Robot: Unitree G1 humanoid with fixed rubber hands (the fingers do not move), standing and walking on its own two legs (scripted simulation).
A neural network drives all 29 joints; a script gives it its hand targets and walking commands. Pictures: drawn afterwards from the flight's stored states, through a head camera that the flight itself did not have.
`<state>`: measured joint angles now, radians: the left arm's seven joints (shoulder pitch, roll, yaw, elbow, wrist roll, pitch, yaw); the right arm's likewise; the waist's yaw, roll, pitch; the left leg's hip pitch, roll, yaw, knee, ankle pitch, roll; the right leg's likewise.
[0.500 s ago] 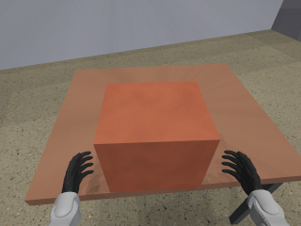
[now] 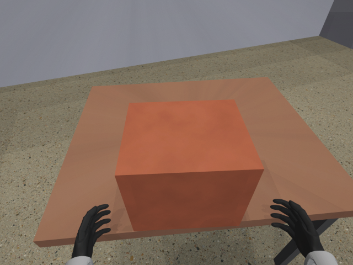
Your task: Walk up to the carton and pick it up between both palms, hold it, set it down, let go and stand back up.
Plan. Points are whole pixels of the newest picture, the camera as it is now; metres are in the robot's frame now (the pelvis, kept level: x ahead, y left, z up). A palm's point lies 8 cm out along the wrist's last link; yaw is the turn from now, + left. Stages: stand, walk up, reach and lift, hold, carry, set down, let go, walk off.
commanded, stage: set down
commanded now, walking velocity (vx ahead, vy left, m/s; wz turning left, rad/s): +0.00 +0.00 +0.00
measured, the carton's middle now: (184, 164) +0.38 +0.02 +0.02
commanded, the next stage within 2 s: let go in 1.52 s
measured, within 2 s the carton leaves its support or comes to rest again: neither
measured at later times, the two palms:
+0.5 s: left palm (86, 255) +0.17 +0.23 -0.03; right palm (299, 251) +0.18 -0.23 -0.03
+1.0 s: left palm (87, 255) +0.17 +0.23 -0.04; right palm (291, 257) +0.18 -0.22 -0.06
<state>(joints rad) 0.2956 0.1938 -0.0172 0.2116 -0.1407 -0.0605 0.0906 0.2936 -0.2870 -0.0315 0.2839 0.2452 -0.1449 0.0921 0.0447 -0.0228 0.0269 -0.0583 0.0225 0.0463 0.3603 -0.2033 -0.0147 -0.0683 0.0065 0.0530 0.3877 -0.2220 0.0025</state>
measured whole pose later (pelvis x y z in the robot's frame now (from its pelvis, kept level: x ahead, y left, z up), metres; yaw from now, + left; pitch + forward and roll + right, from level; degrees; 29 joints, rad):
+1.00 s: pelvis +0.01 +0.00 +0.00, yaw +1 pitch -6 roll +0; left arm 0.26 0.18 0.00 0.35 -0.04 0.03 0.01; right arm 0.25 -0.21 -0.02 0.61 0.07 -0.19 0.04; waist 0.05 0.00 0.05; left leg -0.02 0.03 0.02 0.35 -0.22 -0.02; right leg 0.00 0.01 0.03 0.33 -0.22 0.00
